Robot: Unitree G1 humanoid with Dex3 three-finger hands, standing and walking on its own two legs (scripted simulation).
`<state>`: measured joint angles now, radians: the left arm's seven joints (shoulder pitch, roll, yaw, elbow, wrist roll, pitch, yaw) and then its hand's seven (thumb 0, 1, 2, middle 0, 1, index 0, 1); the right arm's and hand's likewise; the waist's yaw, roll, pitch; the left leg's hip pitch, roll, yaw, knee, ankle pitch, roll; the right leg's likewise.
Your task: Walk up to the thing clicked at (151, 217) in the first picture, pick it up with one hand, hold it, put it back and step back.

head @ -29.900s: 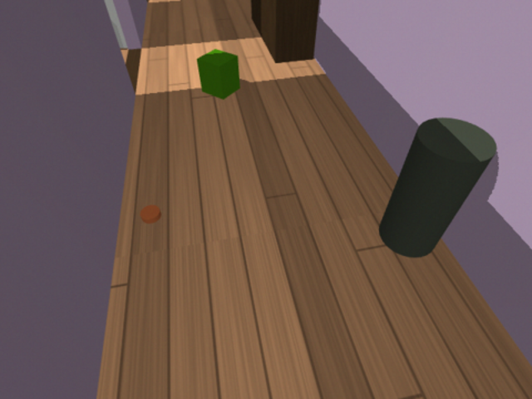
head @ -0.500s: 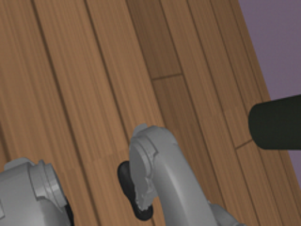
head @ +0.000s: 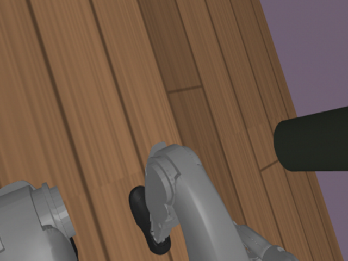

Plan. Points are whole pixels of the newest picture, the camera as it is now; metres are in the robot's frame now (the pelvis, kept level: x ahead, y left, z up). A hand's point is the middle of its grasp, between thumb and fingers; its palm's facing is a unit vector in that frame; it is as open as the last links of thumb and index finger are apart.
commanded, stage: rest palm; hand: left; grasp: from above
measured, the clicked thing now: out of the picture +0.42 +0.36 -0.28
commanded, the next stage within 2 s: close in 0.18 s
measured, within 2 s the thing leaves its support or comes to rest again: leaves its support in 1.92 s
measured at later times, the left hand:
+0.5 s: hand out of the picture +0.40 +0.35 -0.27, palm faces -0.44 -0.20 -0.88, open 13.2 cm
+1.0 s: hand out of the picture +0.40 +0.35 -0.26, palm faces -0.43 -0.19 -0.88, open 11.6 cm
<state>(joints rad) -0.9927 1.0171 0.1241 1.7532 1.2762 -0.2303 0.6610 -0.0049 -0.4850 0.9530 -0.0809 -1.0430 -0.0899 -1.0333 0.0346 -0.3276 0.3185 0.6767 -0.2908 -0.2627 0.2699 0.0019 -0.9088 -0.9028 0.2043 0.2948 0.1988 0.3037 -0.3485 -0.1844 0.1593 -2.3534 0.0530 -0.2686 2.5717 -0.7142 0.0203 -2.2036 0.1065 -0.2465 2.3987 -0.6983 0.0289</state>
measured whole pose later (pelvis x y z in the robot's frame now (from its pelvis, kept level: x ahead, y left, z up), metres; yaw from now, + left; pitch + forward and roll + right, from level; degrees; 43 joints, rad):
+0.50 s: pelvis +0.00 +0.00 +0.00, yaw -1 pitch +25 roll -16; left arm -0.98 1.04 0.10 1.75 1.23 -0.24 0.66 0.00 -0.37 0.88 -0.12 -1.05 -0.16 -1.02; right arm 0.03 -0.33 0.36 0.67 -0.29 -0.27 0.27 0.00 -0.91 -0.90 0.20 0.29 0.20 0.30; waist -0.35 -0.19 0.19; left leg -2.34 0.06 -0.29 2.57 -0.72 0.01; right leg -2.19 0.12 -0.26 2.39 -0.69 0.03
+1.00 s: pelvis +0.00 +0.00 +0.00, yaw -1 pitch +25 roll -16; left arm -0.99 1.04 0.09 1.74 1.22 -0.24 0.65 -0.01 -0.12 0.69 -0.27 -0.91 -0.35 -0.88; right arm 0.03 -0.33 0.36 0.66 -0.29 -0.25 0.26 0.00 -0.90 -0.90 0.20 0.29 0.20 0.30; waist -0.34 -0.19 0.18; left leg -2.34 0.06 -0.28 2.56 -0.71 0.02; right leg -2.19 0.12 -0.26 2.37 -0.68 0.03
